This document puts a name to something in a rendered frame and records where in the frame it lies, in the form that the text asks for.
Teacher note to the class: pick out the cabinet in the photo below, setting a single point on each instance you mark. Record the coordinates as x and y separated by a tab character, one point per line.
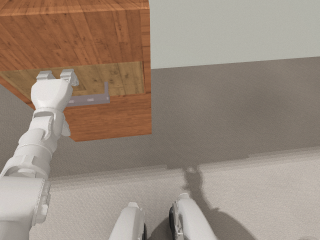
36	34

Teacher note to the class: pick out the robot left upper arm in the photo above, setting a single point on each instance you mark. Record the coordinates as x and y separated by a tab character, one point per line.
24	202

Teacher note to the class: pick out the handle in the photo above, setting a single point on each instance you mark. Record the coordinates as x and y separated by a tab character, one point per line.
92	99

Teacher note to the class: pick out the robot left hand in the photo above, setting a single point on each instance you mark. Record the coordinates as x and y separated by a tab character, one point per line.
49	92

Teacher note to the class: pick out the robot left thigh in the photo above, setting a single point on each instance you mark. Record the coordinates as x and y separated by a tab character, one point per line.
129	225

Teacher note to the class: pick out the robot thigh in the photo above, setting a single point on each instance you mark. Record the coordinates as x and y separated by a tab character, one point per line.
188	215
129	225

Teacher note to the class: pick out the robot right thigh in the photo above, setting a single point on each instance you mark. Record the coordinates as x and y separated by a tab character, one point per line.
188	215

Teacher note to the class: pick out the drawer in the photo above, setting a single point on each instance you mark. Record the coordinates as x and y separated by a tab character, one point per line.
123	78

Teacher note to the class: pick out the left robot forearm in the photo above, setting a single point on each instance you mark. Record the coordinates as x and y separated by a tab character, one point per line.
34	153

